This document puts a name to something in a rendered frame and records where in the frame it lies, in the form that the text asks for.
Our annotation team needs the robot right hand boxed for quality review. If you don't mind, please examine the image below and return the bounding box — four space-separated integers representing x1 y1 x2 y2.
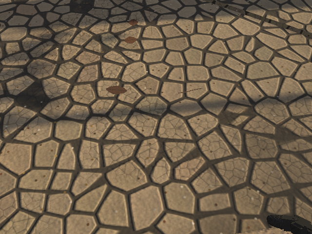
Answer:
266 214 312 234

